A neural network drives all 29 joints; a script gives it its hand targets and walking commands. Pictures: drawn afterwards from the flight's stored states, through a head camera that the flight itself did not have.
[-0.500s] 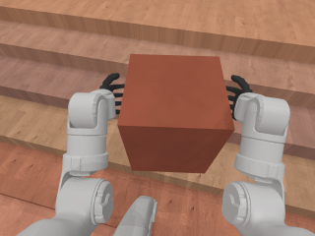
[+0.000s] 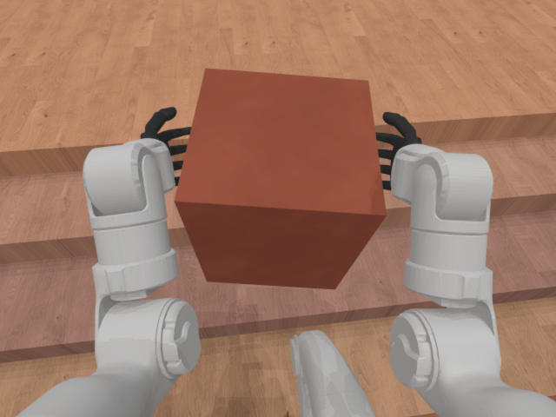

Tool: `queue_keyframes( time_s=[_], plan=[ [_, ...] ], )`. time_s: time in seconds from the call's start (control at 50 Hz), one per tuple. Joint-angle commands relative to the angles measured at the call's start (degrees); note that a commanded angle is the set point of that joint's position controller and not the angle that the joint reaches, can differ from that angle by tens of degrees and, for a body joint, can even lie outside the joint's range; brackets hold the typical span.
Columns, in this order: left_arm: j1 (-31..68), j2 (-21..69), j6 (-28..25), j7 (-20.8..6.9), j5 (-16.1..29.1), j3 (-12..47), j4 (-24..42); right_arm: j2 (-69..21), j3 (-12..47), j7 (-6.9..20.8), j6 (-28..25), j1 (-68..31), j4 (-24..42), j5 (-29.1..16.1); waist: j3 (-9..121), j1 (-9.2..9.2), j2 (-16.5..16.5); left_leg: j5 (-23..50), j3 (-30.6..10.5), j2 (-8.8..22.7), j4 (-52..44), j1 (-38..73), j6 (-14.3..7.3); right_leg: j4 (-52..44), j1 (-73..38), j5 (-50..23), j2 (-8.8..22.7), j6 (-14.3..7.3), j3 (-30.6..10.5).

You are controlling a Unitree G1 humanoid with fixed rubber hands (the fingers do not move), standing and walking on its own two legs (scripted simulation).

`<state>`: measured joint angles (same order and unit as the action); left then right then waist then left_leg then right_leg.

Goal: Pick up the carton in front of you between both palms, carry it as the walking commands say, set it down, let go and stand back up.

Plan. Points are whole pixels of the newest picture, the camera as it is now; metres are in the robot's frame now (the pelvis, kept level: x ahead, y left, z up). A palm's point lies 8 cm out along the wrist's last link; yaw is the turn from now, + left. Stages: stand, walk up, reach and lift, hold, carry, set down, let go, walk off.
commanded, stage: carry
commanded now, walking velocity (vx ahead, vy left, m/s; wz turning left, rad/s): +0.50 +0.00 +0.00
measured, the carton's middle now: (278, 192) +0.41 -0.05 +0.09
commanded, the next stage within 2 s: none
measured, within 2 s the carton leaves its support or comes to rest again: neither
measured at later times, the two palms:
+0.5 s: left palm out of the picture +0.67 +0.14 +0.31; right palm out of the picture +0.70 -0.16 +0.30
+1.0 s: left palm out of the picture +1.00 +0.12 +0.42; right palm out of the picture +0.97 -0.17 +0.41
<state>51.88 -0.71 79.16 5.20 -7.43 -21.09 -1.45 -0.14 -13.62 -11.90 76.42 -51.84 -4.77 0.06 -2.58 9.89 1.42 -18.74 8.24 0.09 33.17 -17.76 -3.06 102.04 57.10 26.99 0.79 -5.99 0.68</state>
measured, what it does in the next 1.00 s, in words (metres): climbs: right foot 0.11 m higher, then left foot 0.11 m higher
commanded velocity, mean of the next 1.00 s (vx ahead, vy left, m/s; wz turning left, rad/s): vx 0.50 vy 0.00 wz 0.00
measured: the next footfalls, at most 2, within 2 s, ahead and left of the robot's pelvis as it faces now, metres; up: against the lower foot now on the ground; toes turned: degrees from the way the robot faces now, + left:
right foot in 0.14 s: +0.31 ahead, -0.15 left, +0.11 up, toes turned -5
left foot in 0.62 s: +0.60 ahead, +0.11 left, +0.23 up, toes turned +7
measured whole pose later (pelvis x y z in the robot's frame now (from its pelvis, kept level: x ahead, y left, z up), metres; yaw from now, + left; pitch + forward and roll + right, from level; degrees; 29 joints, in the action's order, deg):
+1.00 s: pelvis +0.61 +0.00 +0.23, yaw +0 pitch +3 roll +0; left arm 51.9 0.0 76.5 7.1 -8.1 -18.4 -4.3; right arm -1.2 -13.4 -14.8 79.3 -51.3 -7.3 1.8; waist 0.0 6.4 1.9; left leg -19.4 6.8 1.6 28.5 -12.1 -1.7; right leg 104.0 65.0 28.1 3.6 -5.5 1.9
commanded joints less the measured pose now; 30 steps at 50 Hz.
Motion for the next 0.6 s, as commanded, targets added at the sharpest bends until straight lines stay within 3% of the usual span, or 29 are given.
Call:
queue_keyframes(
  time_s=[0.0,0.02,0.04,0.06,0.08,0.1,0.12,0.14,0.16,0.18,0.2,0.22,0.24,0.26,0.28,0.32,0.36,0.38,0.42,0.44,0.46,0.5,0.52,0.54,0.56,0.58],
  plan=[
    [36.51,50.45,-1.53,-7.64,17.33,32.33,-2.95,-63.16,33.48,18.77,0.41,-47.56,5.36,-28.45,26.91,-2.06,-3.75,14.5,-27.63,18.88,-13.12,36.76,-12.69,3.82,24.78,8.36,4.99,-0.66,-3.65],
    [36.73,50.46,-1.28,-7.68,17.46,32.6,-4.14,-62.5,33.22,19.01,0.64,-47.37,4.04,-27.98,24.11,-2.57,-3.44,11.15,-24.09,17.36,-16.08,34.41,-11.2,-1.87,24.57,6.22,5.68,0.16,-0.77],
    [36.49,50.73,-1.03,-7.73,17.84,32.56,-5.61,-62.73,32.65,19.25,0.86,-47.18,2.56,-27.48,23.95,-4.3,-2.49,12.61,-18.76,14.41,-19.13,26.19,-9.48,-12.54,13.79,1.09,6.67,0.65,1.83],
    [37.03,51.2,-0.84,-7.84,18.38,32.78,-6.55,-62.45,31.74,19.53,1.15,-46.84,1.45,-27.28,21.94,-4.98,-4.67,12.64,-11.92,12.2,-25.43,15.92,-8.57,-26.34,0.03,-3.17,6.55,0.41,5.41],
    [37.68,52.55,-0.68,-8.03,19.24,33.2,-7.55,-62.66,30.73,19.85,1.37,-47.37,0.42,-26.57,22.81,-7.31,-8.99,26.01,-4.47,10.12,-26.69,4.44,-8.15,-35.83,-17.96,-8.96,4.35,-0.27,8.7],
    [38.3,54.45,-0.62,-8.2,20.69,33.65,-8.66,-62.68,29.48,20.08,1.78,-45.94,-1.43,-25.57,25.64,-9.38,-13.08,52.17,-0.93,10.18,-21.69,6.26,-7.62,-36.67,-25.07,-13.85,0.18,-1.17,12.31],
    [38.08,56.42,-0.66,-8.56,22.01,33.97,-9.68,-62.05,28.31,20.15,1.98,-44.71,-2.81,-24.22,29.29,-12.6,-16.77,72.74,1.17,10.46,-12.92,10.57,-6.0,-40.14,-29.5,-15.31,-2.89,-1.58,15.13],
    [38.06,58.51,-0.99,-8.87,23.35,34.1,-10.61,-62.18,26.95,20.14,2.04,-44.68,-3.94,-23.14,34.67,-17.5,-13.78,81.7,2.7,8.1,3.09,14.97,-3.18,-49.79,-38.23,-18.72,-6.13,-1.11,17.16],
    [38.07,60.3,-1.46,-9.32,24.94,35.15,-10.63,-61.51,25.82,19.83,1.76,-43.81,-4.6,-21.68,41.25,-20.12,-6.06,71.03,1.41,4.36,22.51,11.32,1.14,-63.33,-53.41,-28.56,-4.74,-1.43,12.4],
    [38.64,64.09,-1.89,-10.2,27.53,36.44,-9.6,-60.94,24.74,19.56,1.32,-41.84,-4.6,-19.34,36.91,-20.77,-5.04,28.44,-3.82,2.23,33.91,-4.6,1.26,-72.69,-61.5,-35.19,0.62,-2.42,-2.72],
    [38.98,64.31,-2.99,-10.78,29.54,36.46,-8.09,-61.68,23.54,19.14,1.08,-38.85,-6.08,-18.61,44.75,-16.34,14.38,0.82,-9.66,-7.57,62.62,-21.86,4.31,-73.19,-73.83,-74.31,18.76,-14.86,-35.48],
    [42.52,66.94,-3.18,-11.3,31.85,37.22,-6.13,-59.56,22.0,18.28,0.43,-38.83,-5.79,-16.17,49.76,-16.53,7.45,1.67,-19.73,-5.04,72.97,-23.31,1.55,-69.17,-74.96,-71.66,18.76,-15.47,-35.48],
    [44.84,68.36,-3.73,-11.72,33.64,38.65,-2.02,-60.14,22.59,17.45,0.18,-39.63,-2.11,-15.65,45.51,-15.77,4.34,2.14,-18.11,-3.44,73.64,-27.67,0.41,-68.42,-70.93,-56.19,16.42,-13.59,-32.04],
    [52.4,70.06,-4.29,-12.07,35.68,40.44,3.67,-59.54,22.28,16.75,-0.09,-41.96,0.57,-14.45,40.82,-14.25,1.26,1.82,-15.54,-1.06,71.86,-32.2,-0.8,-70.8,-66.99,-34.89,15.44,-10.11,-29.92],
    [54.79,71.45,-4.36,-12.38,37.17,41.34,5.75,-58.11,22.55,15.99,-0.21,-43.52,3.2,-14.32,37.37,-12.97,1.64,3.38,-16.19,0.83,69.66,-34.22,-2.12,-72.58,-63.78,-25.27,14.88,-8.64,-28.33],
    [55.45,70.93,-4.22,-12.75,39.04,42.15,7.9,-56.18,24.02,14.7,-0.59,-44.29,5.87,-13.97,33.52,-12.97,0.81,2.82,-13.7,2.17,64.6,-35.7,-3.35,-75.25,-60.91,-14.24,13.75,-6.95,-23.26],
    [52.88,69.11,-3.63,-12.69,38.48,42.1,7.66,-54.93,25.78,13.89,-0.7,-42.39,6.5,-13.6,31.39,-14.12,-0.89,-1.41,-10.06,2.66,58.18,-38.42,-2.93,-77.65,-61.86,-19.03,14.77,-8.34,-20.03],
    [51.47,67.52,-3.17,-12.57,37.77,42.01,6.97,-54.3,26.45,13.66,-0.45,-40.97,6.54,-13.36,32.01,-14.97,0.8,-0.65,-7.21,2.54,60.42,-40.43,-3.22,-78.17,-64.11,-25.94,15.25,-9.69,-18.95],
    [46.28,63.59,-2.65,-12.46,35.2,40.12,3.95,-52.83,26.9,13.5,0.23,-40.24,5.43,-13.33,31.82,-17.23,5.48,-8.03,-9.11,3.79,74.22,-56.01,-3.63,-78.76,-74.6,-29.8,19.06,-12.13,-22.2],
    [44.42,63.64,-1.98,-12.36,34.44,40.26,1.79,-53.31,27.31,13.65,1.01,-38.01,2.58,-13.0,30.41,-18.34,4.09,-12.71,-11.09,4.77,79.39,-64.43,-3.72,-79.06,-79.52,-27.77,20.75,-12.4,-23.35],
    [43.87,62.7,-1.66,-12.51,33.9,39.6,0.68,-53.08,27.57,13.87,1.37,-37.53,1.46,-12.83,28.15,-18.1,1.12,-14.9,-9.93,5.47,76.76,-68.06,-3.53,-80.84,-80.47,-22.77,19.44,-10.86,-21.23],
    [44.79,61.73,-1.17,-13.03,33.14,38.62,-1.39,-52.67,27.67,14.27,1.9,-38.65,-0.94,-13.18,22.33,-16.21,0.29,-11.82,-7.13,7.26,68.26,-66.75,-2.62,-85.88,-73.48,-15.81,16.29,-7.67,-16.0],
    [45.12,61.58,-0.85,-13.27,33.09,38.03,-2.36,-53.03,27.28,14.41,2.1,-39.37,-2.37,-13.73,21.62,-14.01,0.28,-7.73,-5.04,8.19,58.67,-56.57,-2.0,-89.3,-65.14,-17.04,13.62,-6.48,-11.4],
    [45.13,61.3,-0.5,-13.46,32.87,37.27,-3.43,-53.36,27.38,14.53,2.27,-40.36,-3.02,-14.49,18.96,-13.33,2.9,-4.98,-2.02,7.95,46.3,-44.74,-1.98,-95.35,-56.08,-19.72,11.46,-5.65,-5.13],
    [45.55,61.0,-0.35,-13.52,32.25,36.31,-4.63,-54.47,27.45,14.61,2.47,-41.5,-3.74,-15.52,20.41,-12.08,7.26,-0.05,1.95,6.06,36.92,-28.34,-2.67,-96.11,-46.95,-30.47,8.77,-4.91,3.26],
    [44.53,60.82,-0.1,-13.55,31.75,34.85,-6.59,-55.66,27.64,14.68,2.6,-41.43,-5.19,-16.5,22.59,-10.65,10.72,4.79,5.63,2.49,33.65,-19.05,-3.87,-92.8,-46.05,-55.46,8.43,-4.53,6.0]
  ],
)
